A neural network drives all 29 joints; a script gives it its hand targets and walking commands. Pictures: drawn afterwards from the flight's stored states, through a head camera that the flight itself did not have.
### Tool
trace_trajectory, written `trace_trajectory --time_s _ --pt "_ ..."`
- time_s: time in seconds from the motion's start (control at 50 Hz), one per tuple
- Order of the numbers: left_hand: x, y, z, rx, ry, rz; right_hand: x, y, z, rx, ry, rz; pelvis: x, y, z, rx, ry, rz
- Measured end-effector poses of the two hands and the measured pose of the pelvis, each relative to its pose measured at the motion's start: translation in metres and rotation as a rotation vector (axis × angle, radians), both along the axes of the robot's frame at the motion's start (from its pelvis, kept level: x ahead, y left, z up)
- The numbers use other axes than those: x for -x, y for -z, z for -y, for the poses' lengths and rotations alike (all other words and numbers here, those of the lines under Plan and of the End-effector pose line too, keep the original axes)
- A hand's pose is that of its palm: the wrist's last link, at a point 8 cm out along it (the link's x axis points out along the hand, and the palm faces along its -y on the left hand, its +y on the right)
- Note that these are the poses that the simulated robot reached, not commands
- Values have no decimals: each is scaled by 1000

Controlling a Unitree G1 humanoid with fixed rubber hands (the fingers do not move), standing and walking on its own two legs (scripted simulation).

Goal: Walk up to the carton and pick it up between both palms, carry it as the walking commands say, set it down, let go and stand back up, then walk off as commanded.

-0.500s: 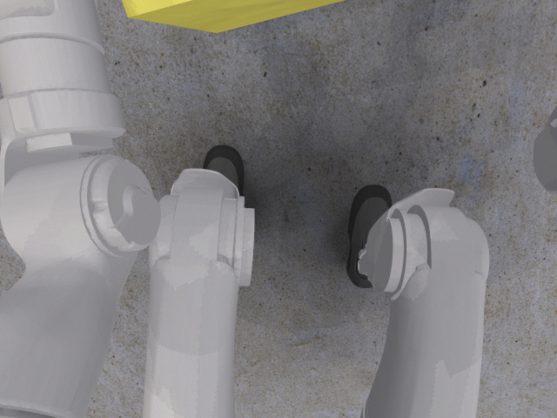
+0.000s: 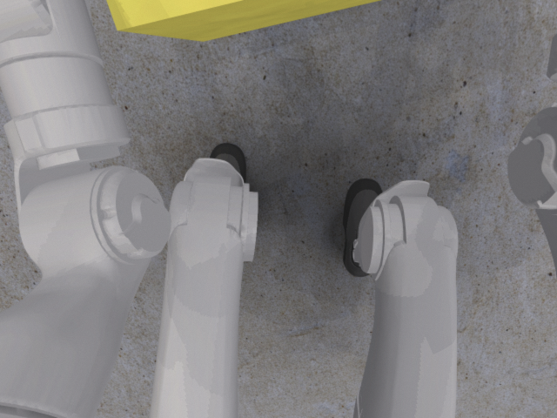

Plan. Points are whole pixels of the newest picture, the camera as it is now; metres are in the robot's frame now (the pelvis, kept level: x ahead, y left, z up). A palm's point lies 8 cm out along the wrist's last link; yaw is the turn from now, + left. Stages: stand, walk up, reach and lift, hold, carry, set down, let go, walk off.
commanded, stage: reach and lift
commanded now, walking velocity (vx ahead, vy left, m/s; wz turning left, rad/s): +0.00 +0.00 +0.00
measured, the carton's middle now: out of the picture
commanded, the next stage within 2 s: none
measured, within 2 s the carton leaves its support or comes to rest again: neither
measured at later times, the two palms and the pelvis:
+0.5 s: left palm out of the picture +0.52 +0.24 -0.06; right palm out of the picture +0.61 -0.12 -0.05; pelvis -0.02 +0.00 +0.05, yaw +0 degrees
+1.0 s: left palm out of the picture +0.48 +0.24 +0.01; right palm out of the picture +0.57 -0.12 +0.02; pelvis -0.03 +0.00 +0.11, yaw -1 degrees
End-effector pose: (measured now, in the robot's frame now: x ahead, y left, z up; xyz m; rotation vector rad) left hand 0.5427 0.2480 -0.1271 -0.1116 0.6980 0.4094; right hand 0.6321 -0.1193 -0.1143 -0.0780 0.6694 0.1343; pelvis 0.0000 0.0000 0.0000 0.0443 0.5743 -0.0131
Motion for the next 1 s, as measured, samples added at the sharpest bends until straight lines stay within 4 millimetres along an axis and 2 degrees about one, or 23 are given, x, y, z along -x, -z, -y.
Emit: trace_trajectory --time_s 0.12,0.26,0.48,0.7,0.84,1.0 --pt "9 -17 -4 -6 -15 10 5 -16 -5 -9 -7 5 7 -13 0 7 -2 3" --pt "19 -26 0 -9 -2 -13 16 -25 0 29 -22 -12 12 -28 -2 15 -7 4" --pt "24 -64 4 -8 -3 20 24 -66 4 43 -20 11 19 -52 -2 16 -1 33" --pt "48 -91 3 -19 -17 4 39 -91 0 43 -39 -7 25 -77 0 17 -5 64" --pt "54 -114 1 -25 -23 21 43 -113 -2 32 -39 4 26 -93 0 17 -3 85" --pt "63 -139 3 -25 -14 16 58 -135 2 40 -33 -2 27 -114 -2 18 -1 119"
